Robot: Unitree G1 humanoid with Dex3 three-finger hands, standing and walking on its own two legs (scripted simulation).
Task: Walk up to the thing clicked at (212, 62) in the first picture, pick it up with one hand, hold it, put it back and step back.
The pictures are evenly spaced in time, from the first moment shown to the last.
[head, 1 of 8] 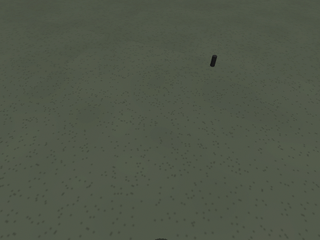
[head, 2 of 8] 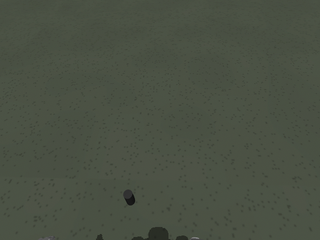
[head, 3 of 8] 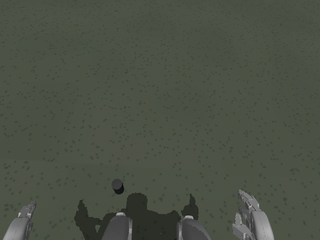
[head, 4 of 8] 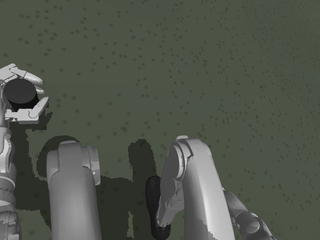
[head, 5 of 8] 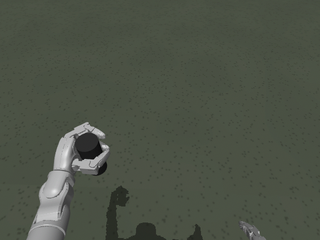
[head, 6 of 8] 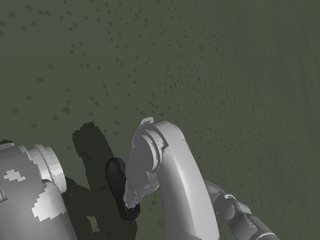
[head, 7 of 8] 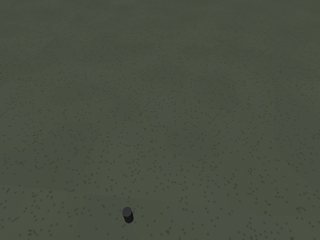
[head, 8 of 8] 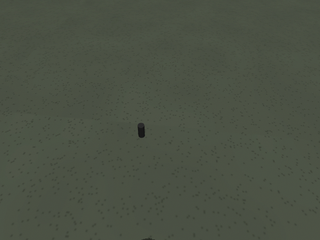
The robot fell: no
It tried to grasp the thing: yes
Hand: left
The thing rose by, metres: 0.71
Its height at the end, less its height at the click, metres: +0.00
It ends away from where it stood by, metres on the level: 0.01
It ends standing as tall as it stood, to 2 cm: yes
